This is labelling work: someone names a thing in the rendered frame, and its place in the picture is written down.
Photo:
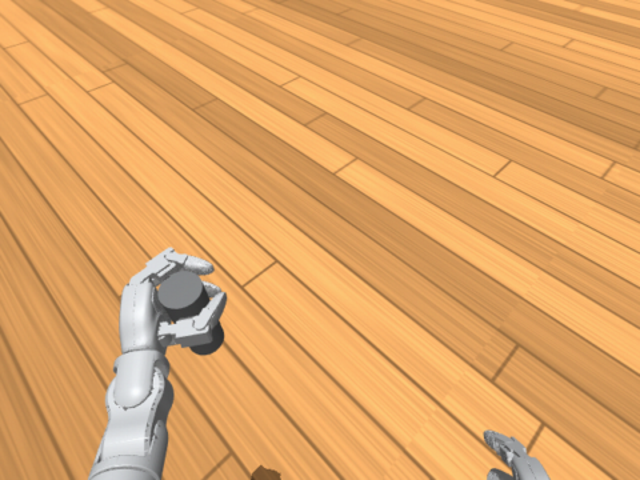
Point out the right robot hand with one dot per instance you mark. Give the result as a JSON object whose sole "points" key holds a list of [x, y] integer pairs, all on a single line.
{"points": [[514, 455]]}

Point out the can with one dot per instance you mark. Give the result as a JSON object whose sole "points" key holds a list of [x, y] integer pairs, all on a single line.
{"points": [[182, 295]]}

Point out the left robot hand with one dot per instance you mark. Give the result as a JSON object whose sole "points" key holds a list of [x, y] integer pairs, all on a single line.
{"points": [[143, 321]]}

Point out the left robot arm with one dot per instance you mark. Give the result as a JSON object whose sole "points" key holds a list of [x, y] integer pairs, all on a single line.
{"points": [[138, 401]]}

